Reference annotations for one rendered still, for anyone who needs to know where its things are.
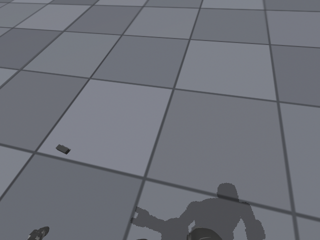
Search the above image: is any left robot hand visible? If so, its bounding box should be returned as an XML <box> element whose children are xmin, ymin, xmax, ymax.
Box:
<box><xmin>27</xmin><ymin>226</ymin><xmax>50</xmax><ymax>240</ymax></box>

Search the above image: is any small box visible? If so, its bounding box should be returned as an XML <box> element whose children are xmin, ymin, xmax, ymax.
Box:
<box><xmin>56</xmin><ymin>144</ymin><xmax>70</xmax><ymax>155</ymax></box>

